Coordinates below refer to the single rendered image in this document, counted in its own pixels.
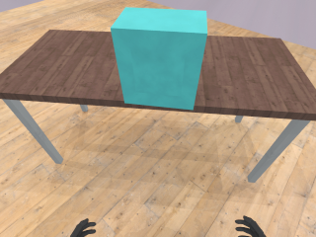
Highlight robot right hand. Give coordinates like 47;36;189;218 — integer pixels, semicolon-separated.
235;215;267;237

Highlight table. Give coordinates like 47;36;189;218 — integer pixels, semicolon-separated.
0;30;316;183

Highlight carton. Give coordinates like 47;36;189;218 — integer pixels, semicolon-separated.
111;7;207;111

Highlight robot left hand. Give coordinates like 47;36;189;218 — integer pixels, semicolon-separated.
70;218;97;237

